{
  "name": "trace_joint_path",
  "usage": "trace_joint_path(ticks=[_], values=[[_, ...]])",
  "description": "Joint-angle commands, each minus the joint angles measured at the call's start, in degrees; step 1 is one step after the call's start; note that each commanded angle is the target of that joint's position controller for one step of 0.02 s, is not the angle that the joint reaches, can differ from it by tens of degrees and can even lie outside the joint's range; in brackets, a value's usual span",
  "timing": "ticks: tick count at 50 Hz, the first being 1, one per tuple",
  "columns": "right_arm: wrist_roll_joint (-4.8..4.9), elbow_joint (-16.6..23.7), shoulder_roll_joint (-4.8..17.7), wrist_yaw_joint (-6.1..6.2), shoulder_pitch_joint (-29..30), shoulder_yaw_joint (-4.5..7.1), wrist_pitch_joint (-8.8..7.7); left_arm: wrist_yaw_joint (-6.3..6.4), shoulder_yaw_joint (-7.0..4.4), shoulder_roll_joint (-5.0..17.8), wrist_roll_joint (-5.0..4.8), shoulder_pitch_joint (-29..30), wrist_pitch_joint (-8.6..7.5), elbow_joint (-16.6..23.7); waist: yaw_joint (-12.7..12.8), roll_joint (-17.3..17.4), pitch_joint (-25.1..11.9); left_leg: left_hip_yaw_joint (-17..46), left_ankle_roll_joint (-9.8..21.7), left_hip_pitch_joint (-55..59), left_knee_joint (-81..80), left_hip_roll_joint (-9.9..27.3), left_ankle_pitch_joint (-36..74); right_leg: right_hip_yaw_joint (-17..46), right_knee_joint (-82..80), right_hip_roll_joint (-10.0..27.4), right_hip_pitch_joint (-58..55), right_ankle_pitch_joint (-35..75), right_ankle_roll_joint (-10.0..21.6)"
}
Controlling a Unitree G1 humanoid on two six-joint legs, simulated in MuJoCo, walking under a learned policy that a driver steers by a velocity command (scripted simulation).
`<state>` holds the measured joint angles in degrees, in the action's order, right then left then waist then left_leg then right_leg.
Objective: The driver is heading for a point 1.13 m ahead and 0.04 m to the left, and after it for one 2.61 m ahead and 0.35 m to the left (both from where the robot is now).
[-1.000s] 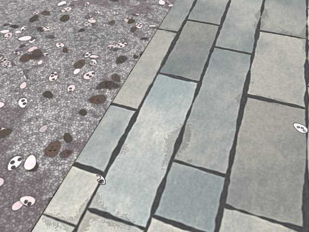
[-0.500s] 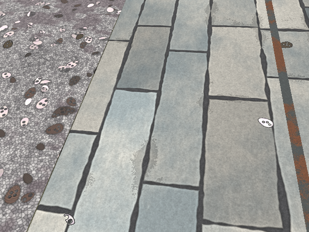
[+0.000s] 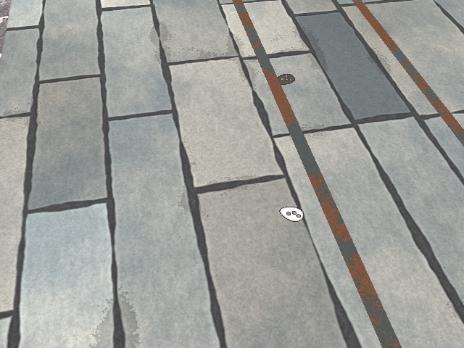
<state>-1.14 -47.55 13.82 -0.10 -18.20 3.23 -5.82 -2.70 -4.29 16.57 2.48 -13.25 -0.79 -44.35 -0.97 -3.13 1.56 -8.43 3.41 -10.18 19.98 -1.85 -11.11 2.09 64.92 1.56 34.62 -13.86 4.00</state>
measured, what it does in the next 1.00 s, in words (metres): walks ahead: right foot, then left foot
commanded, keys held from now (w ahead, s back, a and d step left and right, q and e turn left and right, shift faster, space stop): w+e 0.22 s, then w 0.34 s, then w+q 0.44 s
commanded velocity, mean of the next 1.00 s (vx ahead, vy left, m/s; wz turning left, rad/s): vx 0.50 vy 0.00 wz -0.12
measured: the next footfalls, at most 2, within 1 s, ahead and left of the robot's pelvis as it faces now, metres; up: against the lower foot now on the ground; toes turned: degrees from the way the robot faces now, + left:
right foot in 0.30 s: +0.31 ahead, -0.13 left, +0.00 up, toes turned -14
left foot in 0.86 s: +0.65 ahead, -0.03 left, +0.00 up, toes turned -4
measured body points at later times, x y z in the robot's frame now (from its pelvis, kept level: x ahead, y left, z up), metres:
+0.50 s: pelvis +0.27 -0.07 +0.00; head +0.30 -0.09 +0.45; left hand +0.40 +0.16 -0.13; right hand +0.28 -0.34 -0.14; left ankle +0.30 +0.08 -0.66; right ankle +0.27 -0.12 -0.74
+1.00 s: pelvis +0.56 -0.07 -0.01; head +0.59 -0.06 +0.44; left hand +0.65 +0.18 -0.15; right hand +0.62 -0.35 -0.14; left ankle +0.61 -0.03 -0.74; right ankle +0.46 -0.20 -0.65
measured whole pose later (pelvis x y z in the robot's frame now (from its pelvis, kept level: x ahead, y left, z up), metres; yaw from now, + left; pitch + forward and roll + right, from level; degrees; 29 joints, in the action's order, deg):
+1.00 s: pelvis +0.56 -0.07 -0.01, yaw -2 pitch +0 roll +0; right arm -0.4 -49.4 15.1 -1.2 -14.7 3.8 -2.1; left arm -0.2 -1.3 13.5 2.0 -14.5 -5.0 -49.7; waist 0.1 -1.0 3.6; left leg -2.3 7.4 -17.6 27.6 -6.8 -10.2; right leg 0.5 69.4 1.6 23.4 -18.2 2.0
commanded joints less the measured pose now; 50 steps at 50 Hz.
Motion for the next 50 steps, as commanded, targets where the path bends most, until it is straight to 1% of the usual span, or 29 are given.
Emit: trace_joint_path(ticks=[1, 6, 10, 12, 13, 14, 15, 16, 17, 18, 19, 20, 21, 23, 26, 29, 33, 37, 40, 41, 42, 43, 44, 45, 46, 47, 48, 49, 50], values=[[0.10, 2.00, 4.39, -0.23, -1.11, 0.65, -1.37, -0.93, 0.49, 0.03, 0.02, 1.08, 0.10, 4.15, 1.26, 6.72, 0.73, 10.13, 6.75, 2.65, -12.17, 16.82, 11.15, 1.60, -2.08, 2.81, 7.00, 5.89, -0.65], [0.13, 0.28, 5.67, 0.01, -4.21, 0.69, -0.94, -2.02, 1.76, -1.43, -0.44, 11.63, -0.48, 7.47, -0.96, 7.06, 2.55, 1.09, 4.64, 3.91, -11.26, 14.93, 17.07, -4.06, -18.60, 2.21, 3.48, 14.97, -0.25], [0.02, -1.77, 7.65, 0.87, -8.15, 1.04, 0.28, -2.29, 1.93, -0.93, -0.09, 16.92, -0.48, 9.62, -2.53, 7.16, 3.96, -1.52, 3.96, 11.29, -8.45, 17.00, 23.14, -7.98, -26.82, 0.78, 1.56, 8.73, 1.81], [-0.01, -2.97, 8.85, 1.29, -9.49, 1.14, 1.21, -1.76, 1.65, -0.49, 0.35, 15.67, -0.50, 9.47, -1.60, 8.10, 2.33, -3.47, 3.41, 14.20, -1.78, 17.59, 39.62, -9.99, -29.59, -2.57, -3.70, 2.34, 3.82], [-0.08, -3.58, 9.69, 1.41, -10.04, 1.18, 1.72, -1.39, 1.28, 0.11, 0.51, 12.11, -0.70, 8.47, 0.09, 8.78, 0.05, -4.18, 3.32, 14.85, 4.50, 17.81, 47.95, -10.42, -30.86, -4.85, -8.74, -0.32, 5.09], [0.07, -3.77, 10.17, 1.45, -9.96, 1.10, 2.21, -0.89, 0.59, 1.24, 0.77, 4.68, -1.23, 6.06, 3.37, 8.24, -4.08, -5.28, 2.88, 12.92, 14.15, 17.41, 49.78, -10.19, -34.22, -7.09, -18.07, 0.08, 6.59], [0.18, -3.05, 9.50, 1.38, -9.37, 0.69, 2.32, -0.04, -0.56, 3.62, 1.44, -5.40, -1.75, 2.54, 7.71, 5.83, -9.89, -6.06, 1.73, 4.15, 27.10, 16.07, 40.05, -5.81, -36.36, -5.15, -33.18, 1.01, 8.55], [1.33, 0.71, 3.34, 0.39, -10.89, -0.95, 1.93, 1.05, -1.99, 9.61, 1.95, -10.65, -1.95, 1.98, 7.67, -5.71, -18.27, -6.20, -1.02, -17.78, 47.42, 10.97, 4.80, 19.49, -37.80, 13.33, -53.62, -6.00, 14.10], [1.22, 2.16, 6.33, -0.02, -8.84, 0.00, 1.70, 1.71, -2.50, 11.65, -0.47, -13.05, -1.33, 2.08, 8.01, -7.02, -23.04, 1.98, -2.44, -27.99, 60.15, 2.49, -20.05, 41.30, -46.74, 22.28, -56.77, 1.75, 18.65], [1.06, 3.46, 7.91, -0.05, -1.80, 0.58, 1.66, 2.33, -2.24, 10.15, -0.98, -10.80, -0.95, 1.00, 7.86, -0.41, -14.98, 7.37, -1.92, -33.31, 60.33, 5.97, -13.23, 29.41, -46.37, 18.81, -52.48, 9.41, 16.26], [1.47, 3.76, 6.28, -0.21, -0.18, -0.15, 0.99, 2.57, -1.55, 7.45, -1.42, -7.42, -1.38, 0.49, 5.71, 0.40, -8.39, 7.69, -1.54, -31.86, 56.22, 7.63, -9.06, 21.61, -47.15, 16.49, -43.61, 16.79, 14.52], [0.98, 2.64, 5.60, -0.32, -1.08, -0.23, 1.09, 2.49, -0.81, 5.01, -1.41, -4.71, -1.86, 0.18, 2.88, 2.98, -4.97, 8.16, -1.50, -28.11, 50.84, 9.30, -7.39, 16.19, -48.58, 13.34, -36.83, 20.53, 11.66], [-0.19, 1.82, 5.14, -0.50, -2.85, -0.27, 2.00, 2.44, -0.19, 3.41, -1.75, -2.95, -2.34, -0.18, 0.48, 2.50, -3.17, 8.40, -1.92, -24.28, 47.72, 9.89, -7.02, 12.41, -50.03, 10.92, -31.70, 22.69, 10.15], [-1.18, 0.25, 4.16, -1.15, -5.37, -0.26, 3.74, 2.11, 0.41, 2.07, -1.89, -2.79, -3.49, -0.83, -1.08, 1.46, -3.15, 7.74, -2.46, -20.18, 45.42, 9.39, -5.85, 8.99, -52.50, 8.74, -27.74, 24.51, 9.60], [-1.18, 1.41, 3.52, -1.82, -0.68, -0.12, 4.42, 1.95, 0.11, 3.50, -2.28, -5.49, -4.29, -3.00, -0.84, 0.73, -0.16, 7.01, -3.31, -24.19, 40.71, 9.66, -0.12, 6.47, -56.14, 7.53, -26.62, 22.81, 9.68], [-0.78, 3.22, 3.61, -1.83, 6.21, -0.13, 4.37, 1.95, 0.30, 3.31, -2.21, -8.39, -4.37, -4.66, 0.88, 0.39, 2.20, 6.77, -3.75, -29.01, 33.33, 9.74, 6.29, 4.54, -57.55, 7.00, -29.39, 22.46, 8.85], [-0.08, 4.57, 2.77, -2.15, 12.44, -0.77, 3.96, 2.24, 0.73, 3.04, -1.51, -11.38, -4.92, -6.62, 2.96, -0.08, 3.70, 6.44, -1.97, -28.78, 24.07, 7.70, 12.36, 0.11, -58.56, 7.92, -33.19, 24.20, 7.26], [-0.31, 6.42, 3.04, -2.53, 16.95, -0.91, 3.59, 3.37, 1.07, 3.25, -0.92, -13.30, -4.96, -8.80, 3.82, 0.53, 5.72, 5.40, 1.02, -28.57, 17.53, 5.15, 10.41, -3.22, -57.41, 10.45, -39.57, 29.27, 6.10], [-0.51, 5.74, 3.51, -2.15, 13.38, -0.50, 3.31, 4.18, 1.03, 4.98, -0.62, -11.43, -4.86, -9.43, 1.40, -0.77, 2.76, 1.56, 4.27, -20.36, 14.60, 0.79, 3.31, -6.67, -48.08, 10.98, -42.81, 52.04, 4.36], [-0.61, 4.49, 4.46, -1.88, 8.92, 0.02, 3.14, 4.37, 0.83, 5.94, -0.35, -10.99, -4.57, -9.56, -0.58, -1.36, -0.22, 0.48, 5.48, -15.42, 14.04, -1.39, 0.46, -7.72, -40.39, 10.82, -43.56, 59.85, 3.83], [-0.86, 2.06, 5.56, -1.67, 1.16, 0.75, 2.75, 4.47, 0.61, 6.84, -0.34, -10.41, -4.05, -9.41, -3.93, -0.89, -4.56, 0.19, 6.80, -6.68, 10.70, -3.39, 0.68, -9.12, -28.98, 9.87, -41.70, 60.05, 3.05], [-1.78, -0.37, 8.79, -1.20, -7.97, 2.05, 2.44, 4.54, 0.82, 6.92, -0.64, -9.73, -4.05, -8.23, -7.86, 1.43, -9.79, 7.70, 9.70, 7.68, 9.03, 1.21, -0.38, -10.21, -13.96, 8.39, -31.09, 47.01, 1.83], [-2.01, -0.22, 16.49, -0.54, -11.91, 4.42, 2.69, 3.47, 1.84, 2.08, -2.49, -13.39, -4.54, -5.30, -6.14, 15.24, -16.93, 37.19, 19.60, 25.90, 6.54, 18.27, -1.84, -11.27, 11.25, -2.28, -8.09, 11.05, -1.35], [0.59, -0.49, 14.58, -1.14, -8.90, 3.94, 3.19, 3.06, 1.20, 4.46, -1.12, -9.94, -5.14, -4.66, -4.92, 11.66, -18.62, 52.43, 20.93, 27.82, -2.09, 21.05, 0.60, -0.37, 18.11, -5.93, 1.91, -13.63, -1.03], [1.13, -0.08, 13.49, -1.08, -4.58, 3.67, 3.47, 2.59, 1.31, 4.32, -1.13, -5.23, -5.69, -2.85, -3.29, 8.23, -9.60, 43.24, 18.93, 20.41, -3.04, 19.53, -0.64, 2.19, 16.91, -1.77, 6.15, -8.46, -0.66], [0.89, 0.41, 10.09, -1.04, -1.63, 2.92, 3.57, 2.41, 1.57, 4.21, -1.31, -3.46, -6.24, -2.32, -1.96, 3.31, -4.54, 37.20, 16.87, 12.50, -4.60, 17.98, 3.33, 1.32, 12.38, 0.73, 4.95, -4.06, -0.89], [0.89, 0.51, 8.35, -0.91, 0.03, 2.42, 3.47, 2.43, 1.57, 3.53, -0.92, -2.85, -5.88, -2.17, -0.05, 1.46, -1.33, 32.77, 14.84, 6.37, -5.63, 15.23, 7.93, 1.14, 8.08, 2.27, 2.50, -3.19, -1.43], [1.18, 0.33, 6.85, -0.72, 1.18, 1.92, 3.29, 2.48, 1.76, 2.92, -0.10, -3.68, -4.75, -1.92, 1.90, 2.15, -0.40, 28.97, 13.32, 1.70, -6.75, 12.66, 11.09, 1.05, 4.69, 3.31, -0.75, -2.97, -2.50], [1.24, 0.39, 6.76, -0.69, 1.20, 1.76, 2.85, 2.33, 1.93, 2.24, 0.40, -4.36, -3.57, -1.98, 2.53, 3.31, -0.93, 26.71, 12.90, -0.51, -7.32, 11.16, 13.37, 0.63, 2.60, 3.57, -3.00, -2.91, -3.41]])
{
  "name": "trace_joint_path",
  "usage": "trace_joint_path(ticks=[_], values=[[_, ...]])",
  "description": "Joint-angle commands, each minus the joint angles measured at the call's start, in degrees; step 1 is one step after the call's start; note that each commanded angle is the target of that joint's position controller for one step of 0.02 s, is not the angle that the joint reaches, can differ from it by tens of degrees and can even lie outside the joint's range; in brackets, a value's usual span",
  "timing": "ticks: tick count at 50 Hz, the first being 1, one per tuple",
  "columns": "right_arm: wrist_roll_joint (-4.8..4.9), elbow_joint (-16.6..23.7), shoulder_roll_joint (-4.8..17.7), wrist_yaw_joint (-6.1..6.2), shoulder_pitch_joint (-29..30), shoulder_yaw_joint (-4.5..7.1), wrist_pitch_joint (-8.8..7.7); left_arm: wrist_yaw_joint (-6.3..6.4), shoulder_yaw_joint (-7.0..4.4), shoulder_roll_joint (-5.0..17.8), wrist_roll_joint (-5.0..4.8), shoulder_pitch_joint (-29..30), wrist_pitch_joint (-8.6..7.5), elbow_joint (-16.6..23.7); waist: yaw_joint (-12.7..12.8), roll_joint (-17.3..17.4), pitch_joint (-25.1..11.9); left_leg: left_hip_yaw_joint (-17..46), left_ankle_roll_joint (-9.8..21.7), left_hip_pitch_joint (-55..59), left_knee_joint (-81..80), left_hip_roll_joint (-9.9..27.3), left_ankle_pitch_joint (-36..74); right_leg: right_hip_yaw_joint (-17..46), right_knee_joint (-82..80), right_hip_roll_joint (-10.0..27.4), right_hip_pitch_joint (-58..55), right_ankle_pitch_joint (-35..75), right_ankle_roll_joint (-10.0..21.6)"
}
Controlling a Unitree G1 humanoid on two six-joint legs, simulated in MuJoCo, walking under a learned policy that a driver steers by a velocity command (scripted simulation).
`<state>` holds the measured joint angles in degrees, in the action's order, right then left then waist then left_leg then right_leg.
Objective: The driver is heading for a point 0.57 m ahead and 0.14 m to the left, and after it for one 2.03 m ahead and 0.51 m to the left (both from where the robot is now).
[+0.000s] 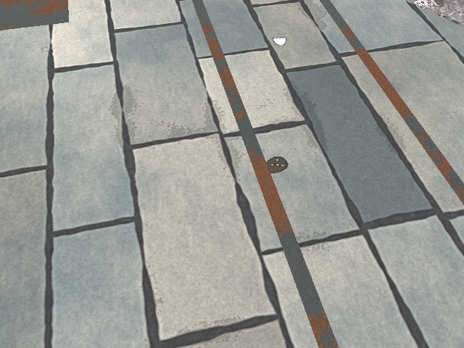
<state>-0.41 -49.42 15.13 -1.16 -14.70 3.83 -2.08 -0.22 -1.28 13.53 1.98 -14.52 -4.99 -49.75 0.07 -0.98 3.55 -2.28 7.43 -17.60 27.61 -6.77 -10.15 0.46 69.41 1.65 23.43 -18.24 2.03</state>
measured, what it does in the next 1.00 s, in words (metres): walks ahead, turning left: right foot, then left foot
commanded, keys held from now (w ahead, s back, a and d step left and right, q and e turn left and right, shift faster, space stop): w+q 0.68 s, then q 0.32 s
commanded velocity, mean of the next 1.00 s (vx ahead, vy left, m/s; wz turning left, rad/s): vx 0.43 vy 0.00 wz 0.57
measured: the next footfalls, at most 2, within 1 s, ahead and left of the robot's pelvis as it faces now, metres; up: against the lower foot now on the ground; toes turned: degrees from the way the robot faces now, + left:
right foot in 0.38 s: +0.41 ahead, -0.10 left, +0.00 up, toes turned +16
left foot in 0.90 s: +0.56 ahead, +0.19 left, +0.00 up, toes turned +33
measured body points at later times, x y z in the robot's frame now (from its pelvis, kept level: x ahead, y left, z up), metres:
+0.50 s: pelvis +0.29 -0.03 +0.00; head +0.32 -0.03 +0.45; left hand +0.39 +0.26 -0.09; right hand +0.39 -0.30 -0.13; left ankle +0.13 +0.04 -0.65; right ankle +0.37 -0.11 -0.73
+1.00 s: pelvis +0.47 +0.08 -0.01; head +0.51 +0.12 +0.43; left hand +0.37 +0.33 -0.15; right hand +0.76 -0.04 -0.11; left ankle +0.52 +0.17 -0.73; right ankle +0.46 -0.09 -0.63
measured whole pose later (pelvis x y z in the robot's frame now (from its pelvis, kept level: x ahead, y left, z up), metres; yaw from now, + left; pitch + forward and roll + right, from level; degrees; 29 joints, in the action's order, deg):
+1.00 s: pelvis +0.47 +0.08 -0.01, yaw +35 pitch +1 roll -1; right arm -0.4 -40.6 15.1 -0.9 -7.2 2.8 -0.3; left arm 1.2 -2.2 14.4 1.1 -15.5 -1.0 -46.1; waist 2.1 -0.5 5.7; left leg -1.5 7.0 -26.0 33.6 -5.3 -9.3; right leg -2.6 71.7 2.7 22.7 -29.0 -2.2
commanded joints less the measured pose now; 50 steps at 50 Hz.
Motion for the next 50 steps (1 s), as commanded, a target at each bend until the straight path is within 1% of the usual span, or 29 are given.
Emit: trace_joint_path(ticks=[1, 4, 8, 13, 15, 16, 17, 18, 19, 20, 21, 22, 23, 24, 25, 27, 30, 34, 38, 41, 42, 43, 44, 45, 46, 47, 48, 49, 50], values=[[0.54, 2.09, 6.09, 0.36, -3.04, 1.31, -1.44, -0.26, -0.93, 4.73, 1.09, -3.06, 1.51, 3.71, 1.71, 1.74, -3.25, 19.10, 9.01, 5.79, -15.18, 15.00, 15.09, 1.49, -3.36, 3.38, 7.71, 1.77, -2.22], [0.62, 1.63, 8.03, 0.55, -5.63, 1.82, -1.82, -0.48, -0.81, 4.51, 0.99, 2.38, 2.47, 6.17, 0.75, 2.76, -1.76, 17.28, 8.24, 4.50, -16.80, 12.86, 15.12, 0.04, -10.87, 3.70, 10.87, 7.35, -4.28], [0.73, 1.11, 8.00, 0.76, -10.35, 1.96, -1.36, -0.78, -0.61, 4.59, 0.55, 11.65, 2.45, 9.36, -2.96, 4.18, -1.22, 18.29, 5.48, 9.51, -15.58, 11.61, 16.24, -0.06, -22.33, 2.78, 14.89, 16.19, -5.39], [-0.21, 1.11, 8.45, 1.42, -14.25, 2.08, -0.98, -1.15, 0.04, 4.78, -0.09, 19.70, 1.70, 12.63, -5.92, 5.01, -1.30, 21.49, 5.16, 16.59, -11.06, 12.57, 22.65, 0.07, -31.57, 0.04, 15.43, 17.08, -4.70], [-0.59, 1.72, 9.17, 1.85, -13.56, 2.27, -0.97, -1.13, 0.03, 5.62, -0.36, 20.00, 1.15, 13.52, -5.27, 5.51, -1.41, 23.54, 4.48, 17.57, -8.86, 13.61, 24.88, 0.92, -35.18, -0.81, 12.13, 15.34, -3.66], [-0.65, 2.31, 9.70, 2.08, -11.92, 2.40, -1.00, -1.04, -0.17, 6.40, -0.47, 17.94, 0.87, 13.23, -3.82, 5.82, -1.70, 24.28, 3.58, 16.65, -7.61, 13.86, 25.74, 1.36, -37.46, -1.31, 8.01, 13.80, -2.92], [-0.70, 3.04, 10.35, 2.11, -9.60, 2.55, -1.08, -0.77, -0.53, 7.39, -0.62, 14.01, 0.57, 12.22, -1.70, 6.14, -2.65, 24.40, 2.41, 14.47, -5.20, 13.50, 28.58, 1.25, -39.52, -2.38, 1.31, 11.46, -1.97], [-0.61, 3.46, 10.91, 1.81, -8.13, 2.63, -1.34, -0.22, -1.18, 8.81, -0.66, 7.69, 0.16, 10.29, 1.05, 5.37, -5.49, 24.02, 1.24, 12.76, 0.59, 11.82, 32.76, 0.56, -41.52, -3.91, -7.55, 10.00, -0.85], [-0.01, 3.62, 10.16, 1.19, -7.47, 2.39, -1.83, 0.55, -2.00, 10.92, -0.09, 0.02, -0.65, 8.66, 5.00, 1.94, -10.15, 21.13, -0.18, 8.60, 11.63, 8.13, 29.92, 3.12, -44.29, -0.64, -19.41, 10.54, 1.08], [0.55, 5.48, 5.45, 0.86, -8.56, 1.05, -2.36, 1.70, -2.98, 15.29, 1.16, -9.46, -0.83, 8.60, 7.64, -4.96, -19.64, 15.82, -1.19, 1.68, 27.62, 4.88, 11.16, 17.45, -45.44, 14.13, -32.65, -1.88, 3.82], [1.93, 6.94, 2.85, 0.90, -15.96, 0.56, -1.93, 1.69, -4.06, 19.02, 1.38, -6.72, 0.21, 8.80, 2.05, -18.89, -22.97, 9.65, -2.61, -14.98, 39.85, -2.77, -23.34, 43.51, -52.77, 24.99, -40.92, -5.16, 10.53], [-0.20, 4.49, 7.70, 1.57, -13.92, 0.98, -0.78, 1.31, -3.40, 13.03, 0.50, -3.11, 0.89, 9.48, 1.35, -7.04, -15.14, 9.56, -2.16, -19.99, 44.49, 3.43, -18.52, 41.58, -52.94, 22.80, -33.94, -11.34, 9.95], [-0.70, 4.72, 7.90, 0.96, -9.36, 1.17, -0.55, 1.08, -2.28, 8.34, -0.03, -0.05, 0.91, 10.00, 1.49, -1.20, -8.64, 8.95, -2.50, -19.12, 43.26, 5.19, -12.55, 31.53, -53.86, 19.66, -26.43, -7.72, 8.57], [-0.73, 5.24, 6.71, 0.47, -7.35, 0.97, -0.38, 0.84, -1.79, 6.64, 0.17, 1.40, 0.81, 9.59, 0.66, -0.21, -5.52, 8.27, -3.10, -17.84, 41.37, 6.82, -9.69, 23.94, -55.34, 16.96, -21.59, 0.49, 7.45], [-1.41, 5.49, 6.20, -0.08, -6.21, 0.98, 0.16, 0.94, -1.62, 6.27, 0.03, 0.75, 0.49, 8.84, 0.32, -2.51, -4.02, 7.73, -3.61, -16.91, 39.83, 8.17, -8.82, 18.23, -56.25, 14.87, -18.86, 6.22, 6.54], [-1.74, 5.79, 5.23, -0.99, -6.31, 0.76, 1.39, 0.67, -1.68, 6.28, -0.56, -0.88, -0.56, 7.37, -0.57, -5.23, -3.75, 6.65, -4.34, -15.51, 39.25, 8.77, -7.58, 11.57, -57.47, 12.94, -16.53, 14.69, 5.94], [-1.77, 7.84, 4.34, -1.84, -1.80, 0.42, 2.08, 0.25, -2.13, 6.95, -1.15, -2.67, -1.60, 6.09, -0.71, -4.53, -3.17, 6.07, -5.01, -20.03, 38.34, 9.79, -3.67, 5.77, -59.52, 13.37, -17.61, 20.82, 6.95], [-1.56, 10.74, 3.36, -2.56, 5.91, -0.26, 2.00, 0.12, -2.34, 6.99, -0.93, -4.85, -1.37, 4.37, 0.35, -3.88, -1.11, 4.05, -5.89, -23.74, 30.13, 10.40, 3.87, -1.86, -60.72, 11.98, -18.86, 25.05, 6.71], [-1.59, 12.76, 1.05, -3.30, 12.02, -1.55, 1.24, 0.58, -2.50, 8.03, -1.40, -5.09, -0.86, 3.37, 1.17, -4.11, 0.34, -2.02, -4.99, -15.09, 13.54, 8.67, 9.78, -10.03, -56.45, 10.26, -17.60, 40.19, 4.68], [-2.28, 13.03, 2.34, -3.10, 10.97, -1.17, 1.13, 1.35, -3.07, 9.97, -1.58, -6.47, 0.17, 2.45, 0.89, -5.56, -1.86, -4.22, -2.88, -10.35, 8.60, 6.04, 5.05, -11.53, -49.08, 11.50, -22.51, 50.96, 3.29], [-2.54, 12.52, 3.17, -2.79, 8.56, -0.81, 1.02, 1.72, -3.34, 10.76, -1.64, -6.32, 0.65, 2.38, 0.00, -5.98, -3.40, -4.61, -1.81, -7.72, 7.24, 4.55, 2.61, -11.83, -44.30, 11.69, -23.77, 55.19, 2.88], [-2.89, 11.32, 4.22, -2.40, 3.88, -0.27, 0.61, 2.00, -3.54, 11.36, -1.75, -6.04, 1.24, 2.44, -1.86, -5.44, -5.97, -4.20, -0.52, -2.86, 4.74, 2.94, 1.85, -12.11, -36.40, 11.55, -23.71, 55.71, 2.56], [-3.52, 8.97, 5.54, -1.64, -3.14, 0.53, -0.12, 2.03, -3.61, 11.58, -2.06, -5.48, 1.68, 2.88, -5.10, -2.56, -10.22, -3.04, 0.98, 6.09, -0.93, 1.85, 7.45, -12.95, -24.52, 9.91, -20.66, 48.02, 1.07], [-3.59, 8.17, 10.56, -0.59, -7.59, 1.91, -0.63, 1.79, -3.14, 9.57, -1.61, -8.16, 1.77, 4.32, -5.88, 4.86, -15.57, 7.90, 3.45, 19.57, 0.64, 12.07, 26.80, -13.28, -8.14, 7.03, -8.70, 21.64, -1.10], [-2.04, 10.07, 17.58, -0.07, -5.86, 3.52, -0.13, 1.40, -2.05, 4.62, -2.22, -14.02, 2.47, 7.05, -1.09, 15.12, -22.91, 33.27, 14.82, 34.03, 3.32, 30.48, 60.39, -9.36, 11.93, -3.28, 9.92, -22.15, -4.03], [1.47, 10.11, 15.51, 0.20, -9.78, 3.64, 0.63, 1.35, -2.71, 7.82, 0.12, -11.47, 3.40, 5.99, -4.13, 1.98, -26.29, 30.44, 15.54, 32.09, 4.64, 28.43, 69.70, 0.81, 13.43, 0.34, 9.16, -18.30, -4.08], [0.91, 10.91, 14.08, 1.17, -5.18, 3.49, 1.45, 1.48, -2.11, 6.12, -1.47, -8.50, 3.62, 7.74, -3.66, 7.60, -22.49, 28.54, 17.36, 27.61, -0.17, 27.67, 51.98, 0.76, 14.34, -0.19, 13.83, -13.70, -4.51], [1.02, 11.36, 9.47, 1.46, -0.71, 2.27, 2.06, 1.72, -2.00, 7.11, -0.74, -4.60, 3.68, 7.57, -2.44, 2.55, -14.45, 24.67, 13.71, 18.31, -4.76, 23.32, 37.68, 1.23, 8.16, 2.71, 13.86, -9.06, -4.72], [1.08, 11.37, 7.39, 1.75, 2.20, 1.52, 2.42, 1.71, -2.36, 7.69, -0.09, -2.61, 4.28, 8.18, -0.40, 3.97, -9.13, 21.97, 10.35, 11.35, -7.05, 18.98, 31.47, 1.34, 3.43, 3.40, 11.89, -7.36, -4.73]])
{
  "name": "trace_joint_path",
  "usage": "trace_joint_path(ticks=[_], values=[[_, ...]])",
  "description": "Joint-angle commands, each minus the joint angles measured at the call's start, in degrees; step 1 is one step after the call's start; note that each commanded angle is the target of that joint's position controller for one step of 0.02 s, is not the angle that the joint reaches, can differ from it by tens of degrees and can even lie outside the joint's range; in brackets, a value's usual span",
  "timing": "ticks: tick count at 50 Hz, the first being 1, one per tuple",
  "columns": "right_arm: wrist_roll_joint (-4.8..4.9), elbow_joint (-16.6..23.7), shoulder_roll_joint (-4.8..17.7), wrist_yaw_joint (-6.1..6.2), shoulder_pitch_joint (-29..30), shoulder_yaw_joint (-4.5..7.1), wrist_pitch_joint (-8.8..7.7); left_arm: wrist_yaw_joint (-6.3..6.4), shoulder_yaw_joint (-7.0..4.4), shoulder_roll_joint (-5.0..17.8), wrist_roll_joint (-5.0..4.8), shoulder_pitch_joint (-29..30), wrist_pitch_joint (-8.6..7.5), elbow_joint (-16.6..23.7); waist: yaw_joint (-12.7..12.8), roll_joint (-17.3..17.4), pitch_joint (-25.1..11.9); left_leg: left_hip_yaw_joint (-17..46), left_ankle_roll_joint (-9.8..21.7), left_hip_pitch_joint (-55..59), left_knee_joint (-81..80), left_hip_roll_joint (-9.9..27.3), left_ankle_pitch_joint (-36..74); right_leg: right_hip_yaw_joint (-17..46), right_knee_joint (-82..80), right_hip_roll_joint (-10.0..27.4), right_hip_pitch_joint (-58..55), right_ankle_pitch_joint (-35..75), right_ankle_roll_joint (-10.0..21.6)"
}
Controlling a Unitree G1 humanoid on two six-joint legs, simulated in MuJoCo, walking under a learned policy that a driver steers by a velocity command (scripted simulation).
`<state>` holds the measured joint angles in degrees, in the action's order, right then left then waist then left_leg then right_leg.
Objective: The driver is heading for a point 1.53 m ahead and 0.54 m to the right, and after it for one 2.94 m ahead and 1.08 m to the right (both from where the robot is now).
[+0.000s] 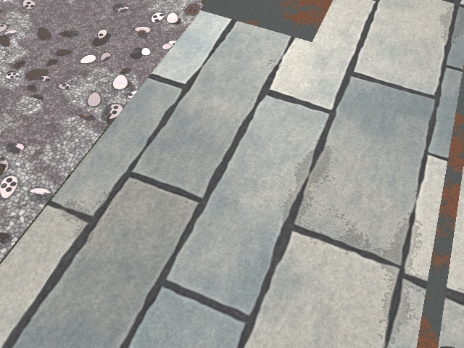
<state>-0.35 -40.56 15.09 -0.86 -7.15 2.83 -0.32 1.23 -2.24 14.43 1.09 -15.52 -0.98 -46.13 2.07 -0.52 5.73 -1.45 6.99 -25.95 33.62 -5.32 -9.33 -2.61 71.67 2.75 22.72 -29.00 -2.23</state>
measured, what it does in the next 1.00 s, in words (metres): steps on the spot, turning right: right foot, then left foot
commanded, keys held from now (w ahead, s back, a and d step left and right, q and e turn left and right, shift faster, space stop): q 0.06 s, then e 0.94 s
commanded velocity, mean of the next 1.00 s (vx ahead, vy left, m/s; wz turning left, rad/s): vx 0.03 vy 0.00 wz -0.25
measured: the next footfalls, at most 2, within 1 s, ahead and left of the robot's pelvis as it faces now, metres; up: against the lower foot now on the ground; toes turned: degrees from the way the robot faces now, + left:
right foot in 0.46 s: +0.06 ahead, -0.12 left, +0.00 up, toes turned -1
left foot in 0.86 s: +0.13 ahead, +0.08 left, +0.00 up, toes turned -21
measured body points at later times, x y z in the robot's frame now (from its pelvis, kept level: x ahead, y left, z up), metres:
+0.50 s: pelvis +0.06 -0.03 +0.01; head +0.07 -0.04 +0.46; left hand +0.14 +0.23 -0.11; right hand +0.16 -0.29 -0.11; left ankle +0.09 +0.05 -0.71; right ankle +0.02 -0.12 -0.72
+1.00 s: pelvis +0.06 +0.01 +0.02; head +0.10 +0.03 +0.47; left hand +0.25 +0.25 -0.11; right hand +0.09 -0.29 -0.07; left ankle +0.09 +0.09 -0.72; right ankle -0.02 -0.10 -0.65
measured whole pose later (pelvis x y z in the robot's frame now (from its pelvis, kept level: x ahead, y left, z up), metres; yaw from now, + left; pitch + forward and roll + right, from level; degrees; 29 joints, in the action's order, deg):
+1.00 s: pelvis +0.06 +0.01 +0.02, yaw -21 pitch +0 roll -1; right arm -1.1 -41.4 14.9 2.5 -10.5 0.9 1.1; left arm -0.4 -5.6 19.2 1.1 -12.4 3.8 -44.9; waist 1.4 -3.1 3.6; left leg -0.7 2.7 -12.5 25.6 -0.8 -13.4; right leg 6.1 58.3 -5.9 24.2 -26.8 -0.8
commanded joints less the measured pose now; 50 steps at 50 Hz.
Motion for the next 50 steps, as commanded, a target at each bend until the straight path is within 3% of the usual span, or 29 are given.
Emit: trace_joint_path(ticks=[1, 4, 6, 11, 14, 18, 21, 22, 23, 24, 25, 26, 27, 28, 30, 34, 37, 40, 42, 43, 44, 45, 46, 47, 48, 50], values=[[0.62, 2.32, 6.18, 1.42, -4.40, 2.08, 0.86, 0.15, -1.43, 6.76, 1.27, -3.09, 1.29, 4.09, -0.78, 3.86, -9.92, 18.88, 9.16, 14.99, -14.17, 15.15, 30.18, 4.25, -1.55, 2.27, 9.12, 4.58, -0.68], [-0.38, 1.96, 7.92, 0.79, -5.39, 2.66, -0.01, -0.11, -1.24, 5.06, 0.91, -5.25, 2.99, 3.41, 0.29, 2.08, -12.27, 16.50, 7.43, 11.86, -14.87, 13.52, 30.32, 3.60, -5.13, 0.72, 5.11, 7.75, -0.39], [-0.61, 1.62, 7.22, 0.75, -5.84, 2.34, -0.43, -0.07, -1.19, 4.43, 0.62, -5.00, 3.17, 2.87, -0.21, 3.04, -12.92, 15.70, 6.71, 11.62, -16.29, 13.73, 27.07, 3.59, -7.59, 0.73, 4.73, 9.90, 0.00], [-1.35, -1.03, 3.35, 1.31, -7.50, 0.26, -0.58, -0.34, -0.87, 3.56, 0.17, -0.77, 3.98, 1.72, -2.32, 5.64, -9.94, 14.87, 3.83, 11.19, -21.90, 13.98, 4.97, 4.92, -20.04, 1.29, 1.21, 12.91, 0.89], [-1.82, -2.18, 4.79, 1.73, -7.37, 0.22, -0.46, -0.52, -0.83, 4.06, -0.32, 0.73, 4.04, 1.08, -3.22, 6.29, -7.23, 14.50, 3.94, 10.45, -22.30, 14.66, -2.15, 4.07, -26.65, -0.81, -2.69, 9.62, 1.77], [-1.09, -3.12, 7.13, 2.86, -7.95, 0.91, 0.33, -0.29, -0.97, 4.59, -0.65, 0.84, 3.30, 1.42, -3.56, 5.44, -6.03, 16.27, 6.16, 15.24, -17.92, 17.66, 2.41, 2.79, -31.90, -3.14, -2.59, 3.53, 3.31], [-0.25, -3.87, 7.57, 3.80, -7.24, 1.33, 0.79, 0.04, -0.52, 2.91, -0.87, -2.53, 2.29, 0.55, -1.36, 3.82, -6.65, 13.71, 4.20, 16.22, -12.09, 17.17, 12.24, 2.02, -46.03, -4.07, -8.54, 10.99, 4.74], [-0.24, -3.83, 7.30, 3.99, -7.43, 1.43, 0.69, 0.20, -0.77, 4.28, -0.54, -2.63, 1.87, 0.68, -1.58, 2.35, -6.61, 12.16, 1.94, 14.45, -9.16, 15.84, 12.47, 6.00, -50.09, -2.41, -10.88, 15.14, 5.75], [-0.17, -2.57, 5.66, 3.94, -7.27, 1.15, 0.58, 0.36, -1.51, 8.00, 0.34, -3.76, 1.36, 1.26, -2.25, -3.61, -8.21, 7.88, -0.84, 10.70, -1.15, 11.61, 7.80, 16.64, -53.68, 5.20, -13.67, 21.39, 8.10], [0.00, -0.83, 3.45, 3.92, -4.26, 0.77, 0.66, -0.14, -3.04, 12.85, -0.45, -2.01, 1.40, 1.46, -2.90, -10.85, -2.97, -0.47, -4.62, 0.79, 3.33, 1.65, -8.10, 27.80, -52.70, 13.65, -13.04, 41.29, 14.02], [-0.80, -0.73, 4.33, 3.96, -2.29, 0.90, 1.17, -0.43, -3.16, 11.82, -0.21, -5.36, 1.27, 1.07, 0.24, -10.49, -3.51, 0.75, -5.60, -3.26, 14.04, 0.46, -21.11, 30.98, -53.77, 17.74, -15.18, 51.05, 19.36], [-0.77, -1.06, 4.39, 3.59, -2.79, 1.11, 1.54, -0.31, -3.16, 10.87, -0.36, -5.91, 1.28, 0.75, -0.36, -6.78, -4.39, 2.75, -6.17, -4.64, 21.04, 0.99, -21.73, 28.32, -53.54, 15.85, -16.23, 51.78, 20.45], [-0.47, -1.55, 4.20, 3.31, -3.31, 1.20, 1.77, -0.02, -3.16, 10.14, -0.43, -3.53, 1.73, 1.08, -1.77, -4.32, -4.15, 3.82, -6.87, -5.31, 23.63, 1.94, -19.31, 24.83, -53.05, 12.47, -16.04, 50.12, 18.78], [-0.49, -1.44, 4.70, 3.12, -3.27, 1.40, 1.95, 0.25, -3.21, 9.77, -0.63, -1.61, 2.11, 1.53, -2.69, -4.53, -3.89, 4.32, -7.47, -6.43, 24.36, 2.64, -17.08, 22.86, -52.37, 10.09, -16.65, 50.04, 16.93], [-0.74, -1.49, 5.11, 2.75, -3.51, 1.37, 2.01, 0.11, -3.39, 9.15, -0.86, -0.36, 2.51, 2.37, -2.61, -5.12, -6.74, 3.68, -8.89, -6.19, 24.05, 2.59, -15.18, 20.46, -50.66, 6.93, -19.43, 53.10, 15.49], [-0.07, 0.46, 4.43, 2.62, 0.14, 0.64, 1.97, 0.14, -4.28, 10.42, -0.83, -3.72, 2.86, 1.88, 0.11, -6.10, -8.22, 3.32, -9.87, -6.12, 17.17, 2.87, -14.74, 22.96, -48.73, 6.51, -22.52, 52.39, 15.43], [0.22, 1.57, 5.02, 2.72, 0.88, 0.32, 1.72, -0.16, -4.87, 11.74, -0.41, -3.03, 3.28, 2.55, 0.76, -7.47, -8.86, 3.53, -9.18, -1.83, 11.82, 2.35, -14.84, 25.86, -47.79, 6.28, -20.27, 50.70, 15.00], [0.48, 1.86, 5.85, 2.90, -1.23, 0.27, 1.23, -0.73, -5.24, 12.64, -0.33, 0.33, 3.63, 3.71, -0.47, -8.57, -8.92, 3.85, -8.12, 5.07, 4.50, 1.23, -14.28, 29.09, -47.23, 5.03, -16.33, 47.91, 13.13], [0.16, 0.89, 5.75, 3.39, -5.64, 0.26, 0.61, -0.90, -5.19, 12.50, -0.96, 4.38, 3.77, 4.72, -3.80, -7.92, -8.49, 3.63, -7.48, 14.14, -8.61, 1.00, -6.80, 29.56, -45.39, 2.13, -11.42, 40.00, 9.50], [-0.43, 0.47, 7.52, 3.93, -7.49, 0.71, 0.07, -0.83, -4.74, 11.00, -1.27, 5.07, 3.57, 5.33, -4.42, -5.31, -8.62, 6.75, -6.67, 20.70, -15.41, 4.95, -2.76, 28.08, -42.61, -0.61, -6.30, 30.26, 6.56], [-1.19, 1.20, 12.17, 4.50, -7.38, 1.39, -0.08, -0.89, -3.56, 6.02, -1.01, 0.76, 3.31, 5.57, -1.95, 7.91, -10.05, 20.79, -3.44, 26.40, -20.22, 20.01, -1.78, 19.15, -30.94, -7.07, 0.11, 9.31, 3.41], [-0.96, 2.24, 15.90, 4.04, -4.89, 2.04, 0.55, -0.26, -4.07, 8.02, -0.36, -1.20, 3.58, 5.80, -1.29, 14.88, -8.98, 31.38, 3.86, 21.35, -19.89, 28.77, 8.04, 10.12, -21.88, -13.10, 6.05, -7.83, 2.45], [-0.84, 2.22, 12.86, 3.58, -5.99, 1.52, 0.82, -0.28, -4.78, 11.33, 0.79, -0.95, 3.84, 4.97, -1.41, 9.60, -7.86, 29.08, 6.96, 19.16, -18.61, 28.95, 11.90, 9.93, -12.86, -8.60, 5.75, -6.82, 2.28], [-0.53, 2.63, 9.14, 3.36, -3.63, 0.47, 0.76, -0.78, -5.05, 11.32, 0.59, -0.08, 4.05, 3.94, -0.57, 6.19, -5.31, 22.82, 6.13, 16.78, -18.06, 25.21, 12.63, 10.04, -9.54, -7.41, 5.73, -2.99, 2.14], [-0.79, 3.24, 7.57, 3.30, -1.02, -0.01, 0.85, -1.34, -5.01, 10.65, 0.20, -0.55, 4.41, 3.18, 0.35, 5.88, -4.00, 16.55, 4.27, 15.65, -17.84, 21.19, 13.17, 9.15, -7.74, -6.83, 5.28, 0.34, 1.52], [-1.08, 3.25, 7.56, 3.72, -0.99, 0.01, 0.61, -2.65, -4.59, 9.72, -0.13, -0.86, 4.87, 2.90, -0.03, 9.47, -5.19, 9.98, 3.10, 18.26, -16.62, 17.37, 18.76, 6.99, -5.99, -6.71, 6.06, 4.06, 0.08]])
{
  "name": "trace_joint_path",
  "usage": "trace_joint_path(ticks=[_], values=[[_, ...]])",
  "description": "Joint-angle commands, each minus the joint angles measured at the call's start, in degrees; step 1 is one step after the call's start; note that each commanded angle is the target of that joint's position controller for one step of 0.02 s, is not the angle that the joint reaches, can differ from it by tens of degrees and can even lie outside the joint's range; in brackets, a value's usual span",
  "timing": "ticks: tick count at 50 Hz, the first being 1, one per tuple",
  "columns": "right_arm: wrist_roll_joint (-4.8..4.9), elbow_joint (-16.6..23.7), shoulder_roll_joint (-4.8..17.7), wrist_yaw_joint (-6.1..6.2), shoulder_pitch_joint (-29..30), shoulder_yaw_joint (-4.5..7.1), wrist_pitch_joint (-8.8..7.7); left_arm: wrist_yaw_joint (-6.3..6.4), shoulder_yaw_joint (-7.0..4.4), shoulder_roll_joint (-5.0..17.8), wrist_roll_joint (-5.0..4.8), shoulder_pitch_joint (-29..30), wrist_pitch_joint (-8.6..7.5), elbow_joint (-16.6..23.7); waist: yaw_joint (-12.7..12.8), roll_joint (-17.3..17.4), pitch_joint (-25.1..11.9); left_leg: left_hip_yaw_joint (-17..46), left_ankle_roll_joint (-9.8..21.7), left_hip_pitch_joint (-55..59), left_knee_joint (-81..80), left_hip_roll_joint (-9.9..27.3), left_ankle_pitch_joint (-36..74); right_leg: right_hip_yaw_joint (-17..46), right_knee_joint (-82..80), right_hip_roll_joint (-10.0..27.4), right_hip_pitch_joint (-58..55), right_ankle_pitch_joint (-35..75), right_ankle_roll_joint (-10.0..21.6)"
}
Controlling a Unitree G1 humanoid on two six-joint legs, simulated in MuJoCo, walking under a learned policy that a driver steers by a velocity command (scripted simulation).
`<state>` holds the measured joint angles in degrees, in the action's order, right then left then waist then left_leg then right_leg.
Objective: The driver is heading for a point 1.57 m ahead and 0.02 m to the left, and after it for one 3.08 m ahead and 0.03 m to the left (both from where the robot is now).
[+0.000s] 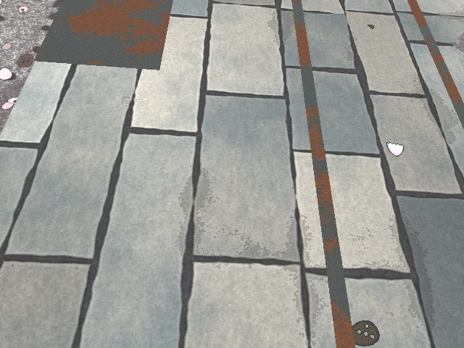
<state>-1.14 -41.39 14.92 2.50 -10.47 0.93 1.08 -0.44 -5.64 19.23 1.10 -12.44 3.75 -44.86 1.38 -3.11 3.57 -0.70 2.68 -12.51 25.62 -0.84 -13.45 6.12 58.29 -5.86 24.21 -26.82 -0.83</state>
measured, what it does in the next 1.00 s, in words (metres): steps on the spot: right foot, then left foot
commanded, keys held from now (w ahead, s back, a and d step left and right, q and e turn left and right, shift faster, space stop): e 0.26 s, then no key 0.34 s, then w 0.40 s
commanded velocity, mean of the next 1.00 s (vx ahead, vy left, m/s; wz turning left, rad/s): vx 0.10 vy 0.00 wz -0.29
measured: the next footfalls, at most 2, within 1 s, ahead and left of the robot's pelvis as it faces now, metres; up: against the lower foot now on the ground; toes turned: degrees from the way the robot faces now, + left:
right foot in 0.34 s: +0.00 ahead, -0.12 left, +0.00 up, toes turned -12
left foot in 0.84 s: +0.04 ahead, +0.06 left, +0.00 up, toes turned -13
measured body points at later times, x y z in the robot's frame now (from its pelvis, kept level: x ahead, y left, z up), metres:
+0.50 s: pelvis -0.02 -0.04 +0.00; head +0.00 -0.07 +0.45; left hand +0.18 +0.18 -0.09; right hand -0.01 -0.33 -0.14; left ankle +0.00 +0.10 -0.68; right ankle -0.04 -0.11 -0.74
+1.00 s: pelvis +0.06 -0.03 +0.00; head +0.07 -0.01 +0.45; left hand +0.21 +0.21 -0.13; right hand -0.02 -0.28 -0.12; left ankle +0.00 +0.07 -0.74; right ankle +0.05 -0.15 -0.68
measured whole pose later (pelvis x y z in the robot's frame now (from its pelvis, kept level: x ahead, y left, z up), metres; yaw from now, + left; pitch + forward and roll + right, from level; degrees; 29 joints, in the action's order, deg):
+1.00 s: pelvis +0.06 -0.03 +0.00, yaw -14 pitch +0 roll -1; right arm -1.0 -54.6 13.2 0.0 -23.7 1.6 -3.4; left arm -2.2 -2.5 16.5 2.2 -13.6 -1.1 -50.8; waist -0.7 -2.3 0.2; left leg -1.2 3.9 0.5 13.7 -2.9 -14.1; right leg -0.4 53.9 0.4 27.7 -14.6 3.3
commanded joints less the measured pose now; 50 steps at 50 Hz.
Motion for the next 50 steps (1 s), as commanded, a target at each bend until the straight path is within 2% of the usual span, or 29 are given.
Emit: trace_joint_path(ticks=[1, 5, 8, 12, 14, 15, 16, 17, 18, 19, 20, 21, 22, 23, 26, 30, 31, 33, 35, 38, 40, 41, 42, 43, 44, 45, 46, 48, 50], values=[[-0.36, 3.73, 7.80, 0.30, 1.01, 2.03, -0.84, -1.34, -0.99, 4.69, -0.39, -3.05, 0.24, 1.85, -0.10, 11.95, -3.62, 7.77, 7.59, 6.14, -8.16, 12.65, 24.35, -2.43, 6.90, 1.92, 4.83, 2.51, -1.90], [-0.30, 2.35, 8.68, 0.13, -3.20, 2.76, -1.04, -1.95, -0.22, 3.70, -0.41, 1.50, 0.79, 3.73, -2.69, 11.87, -4.02, 7.09, 9.57, 10.67, -8.10, 15.56, 21.40, -3.77, 0.84, 3.42, 6.43, 2.48, -2.65], [-0.51, 1.99, 9.48, -0.37, -3.34, 3.23, -1.13, -2.41, 0.49, 2.63, -0.42, 3.43, 1.00, 4.95, -3.14, 12.10, -3.88, 5.35, 9.83, 9.40, -7.86, 16.81, 19.07, -5.49, -6.03, 4.91, 3.09, 1.67, -1.92], [-0.76, 1.58, 11.21, -1.32, -2.70, 3.96, -0.97, -2.58, 1.09, 2.18, -1.03, 3.91, 0.72, 6.36, -3.03, 13.46, -4.86, 2.26, 9.00, 6.01, -5.09, 17.59, 22.03, -9.05, -15.17, 4.79, -4.76, 0.68, 0.17], [-0.36, 1.15, 11.92, -1.62, -2.69, 4.24, -0.63, -2.46, 1.29, 1.85, -1.11, 2.88, 0.28, 6.60, -2.31, 13.03, -5.46, 1.45, 7.76, 4.92, -2.11, 17.65, 22.38, -9.89, -22.23, 4.20, -8.80, 3.10, 1.48], [0.19, 0.88, 11.92, -1.70, -2.09, 4.23, -0.33, -2.15, 1.44, 1.38, -0.72, 0.83, -0.20, 6.00, -0.68, 11.58, -5.74, -0.19, 5.95, 2.62, 1.12, 16.59, 20.36, -10.26, -29.98, 3.39, -13.41, 8.55, 2.38], [0.34, 0.13, 11.16, -1.83, -3.60, 4.09, -0.09, -1.49, 1.34, 2.50, 0.09, -0.67, -0.93, 5.43, 0.14, 7.57, -6.01, -2.20, 2.66, -1.38, 5.69, 14.95, 14.81, -7.10, -38.20, 3.96, -18.76, 15.16, 3.06], [-0.24, 0.99, 7.15, -2.27, -5.94, 3.10, 0.31, -0.72, 0.53, 7.47, 0.99, -1.83, -1.84, 5.81, -0.59, -7.13, -6.75, -7.34, -1.60, -11.77, 19.45, 9.46, -4.37, 10.83, -44.69, 17.57, -25.47, 20.13, 5.38], [-0.06, 4.03, 4.79, -1.48, -2.46, 2.10, 1.20, -0.51, -0.86, 13.37, 0.18, -2.73, -2.04, 6.27, 0.80, -13.73, -4.85, -4.95, -3.36, -18.38, 26.33, 1.23, -22.52, 22.18, -43.07, 29.01, -19.70, 37.33, 14.54], [-0.11, 3.17, 7.72, -1.06, -0.93, 2.72, 2.00, -0.30, -0.20, 9.61, -0.33, -4.03, -2.10, 5.44, 2.01, -5.80, -5.03, 0.37, -3.54, -16.96, 31.84, 3.41, -21.42, 17.83, -41.86, 26.91, -18.74, 38.44, 16.99], [0.64, 2.12, 7.42, -1.43, -1.53, 2.87, 2.26, -0.07, 1.12, 6.16, -0.47, -0.54, -2.12, 5.47, -0.25, -4.28, -2.92, 1.57, -3.35, -16.33, 33.05, 3.67, -17.29, 12.70, -42.07, 23.16, -16.67, 36.83, 15.97], [0.94, 0.72, 7.62, -1.77, -2.94, 3.02, 2.05, 0.19, 1.86, 4.11, -0.21, 3.41, -1.99, 5.85, -2.19, -3.73, -1.77, 1.97, -3.33, -15.32, 31.43, 4.12, -13.14, 8.77, -42.64, 19.32, -15.72, 34.28, 13.43], [0.25, -0.17, 8.34, -1.97, -3.93, 3.35, 2.00, 0.69, 2.10, 3.69, -0.40, 4.77, -2.20, 5.95, -2.59, -5.21, -1.89, 1.11, -3.46, -15.04, 31.58, 3.66, -10.36, 6.61, -42.32, 17.21, -16.83, 36.93, 12.27], [-0.24, -1.43, 8.33, -2.18, -5.60, 3.35, 2.00, 0.91, 2.48, 2.91, -0.44, 4.66, -2.39, 5.72, -2.72, -5.12, -3.57, 0.75, -3.82, -13.66, 32.24, 3.15, -8.91, 4.81, -41.72, 16.05, -18.01, 40.91, 12.06], [0.25, -2.51, 6.61, -2.50, -5.58, 2.91, 2.40, 1.01, 3.04, 2.38, -0.46, 3.04, -3.05, 4.34, -2.21, -2.60, -4.92, 1.01, -4.48, -11.71, 28.78, 2.77, -7.69, 3.96, -41.62, 16.23, -19.69, 40.62, 12.04], [0.18, -3.22, 5.21, -2.01, -3.45, 2.32, 2.76, 1.19, 3.39, 2.56, 0.09, 1.43, -3.17, 2.10, -0.58, -3.88, -3.00, 0.99, -4.16, -8.70, 18.59, 2.30, -9.27, 5.72, -41.97, 16.51, -18.72, 32.56, 12.52], [-0.08, -3.51, 5.07, -1.98, -3.55, 2.15, 2.57, 1.19, 3.30, 2.94, 0.17, 0.08, -3.15, 1.26, 0.00, -4.03, -3.92, 0.36, -3.88, -7.51, 16.68, 1.88, -10.01, 6.91, -43.27, 16.49, -18.76, 24.41, 12.99], [-0.71, -3.45, 5.87, -2.18, -2.30, 2.28, 1.79, 1.05, 2.54, 4.83, 0.40, -2.75, -2.76, -0.57, 1.28, -4.98, -2.24, -0.90, -3.05, -9.35, 15.88, 0.88, -12.43, 11.82, -47.07, 17.17, -18.79, 3.24, 14.50], [-0.72, -3.14, 6.11, -2.48, -0.78, 2.30, 0.82, 0.87, 2.24, 5.09, 0.50, -3.76, -2.69, -1.52, 1.55, -4.01, 0.37, -0.73, -1.98, -11.75, 14.72, 1.13, -14.02, 16.11, -49.37, 18.99, -18.82, -5.47, 15.65], [-0.42, -4.12, 4.62, -2.57, -2.22, 1.89, -0.94, 0.70, 1.86, 4.99, 0.26, -3.29, -3.55, -2.54, -0.13, -1.29, 1.13, -0.86, 0.41, -7.48, 8.87, 0.98, -12.54, 16.42, -49.18, 19.19, -16.69, -4.35, 15.83], [-0.32, -7.14, 2.90, -2.36, -8.69, 1.59, -2.00, 0.57, 1.72, 4.50, -0.58, 0.56, -3.89, -2.23, -4.57, -0.16, 0.57, -2.74, 2.67, 6.76, -3.60, -0.48, -4.63, 11.66, -45.61, 15.58, -8.00, -4.20, 13.42], [-0.46, -9.09, 3.83, -1.96, -13.14, 1.89, -2.60, 0.50, 2.03, 2.80, -0.62, 2.13, -4.23, -1.79, -6.58, 1.93, -0.20, 0.31, 3.52, 17.47, -6.76, 0.79, -4.31, 8.56, -40.25, 12.61, 0.64, -5.22, 11.12], [-1.00, -10.34, 7.82, -1.33, -19.27, 2.61, -3.27, 0.19, 3.20, -1.46, -0.34, 5.00, -4.91, 0.11, -9.11, 11.10, -1.59, 15.23, 5.47, 25.66, -14.43, 12.15, -17.20, 1.31, -25.96, 7.09, 10.56, -5.18, 7.99], [-0.05, -10.61, 13.11, -1.44, -20.32, 3.90, -3.55, 0.06, 3.48, -2.08, 0.11, 6.95, -5.49, 1.66, -9.26, 16.41, 1.89, 33.35, 9.95, 24.42, -22.01, 22.67, -30.12, -7.29, -15.05, 0.65, 20.95, -3.02, 6.09], [-0.32, -11.22, 11.44, -1.60, -18.22, 3.82, -3.50, -0.06, 2.43, 2.23, 1.38, 7.97, -5.70, 1.74, -7.24, 10.05, 6.79, 33.53, 12.58, 17.33, -22.10, 23.98, -30.54, -3.45, -8.83, 5.00, 21.47, 0.07, 6.13], [0.05, -10.12, 8.37, -1.94, -13.81, 2.98, -3.93, -0.86, 2.17, 2.52, 0.88, 5.01, -5.95, 0.12, -4.09, 8.10, 7.21, 29.11, 11.33, 16.16, -22.02, 20.30, -27.43, -2.53, -6.13, 6.43, 20.37, 4.68, 5.80], [0.17, -9.57, 6.95, -2.25, -11.38, 2.62, -4.40, -1.44, 2.13, 2.52, 0.61, 2.46, -6.08, -1.50, -2.51, 7.93, 6.24, 24.03, 9.44, 16.07, -22.30, 17.35, -21.42, -2.96, -5.04, 7.23, 19.10, 7.87, 5.20], [0.23, -10.13, 5.59, -2.36, -11.57, 2.16, -5.42, -2.10, 2.21, 1.86, 1.31, 1.86, -5.91, -2.74, -2.07, 7.92, 3.76, 15.91, 7.88, 16.81, -21.76, 13.58, -7.14, -5.31, -2.17, 8.12, 17.85, 13.07, 3.99], [0.50, -11.95, 4.95, -2.66, -14.53, 1.94, -5.99, -2.31, 2.65, 0.21, 1.51, 3.95, -5.64, -2.15, -2.47, 7.48, 2.86, 11.35, 7.78, 17.09, -20.51, 12.07, 4.99, -7.15, -0.86, 8.66, 19.02, 16.01, 3.01]])
Velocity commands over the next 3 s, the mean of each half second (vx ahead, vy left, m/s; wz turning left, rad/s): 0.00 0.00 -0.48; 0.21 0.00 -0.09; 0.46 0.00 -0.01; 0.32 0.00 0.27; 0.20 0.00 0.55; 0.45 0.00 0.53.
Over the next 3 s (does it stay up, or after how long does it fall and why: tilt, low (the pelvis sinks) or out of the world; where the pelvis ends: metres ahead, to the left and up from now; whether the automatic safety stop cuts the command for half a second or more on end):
stays up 0.79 -0.09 -0.01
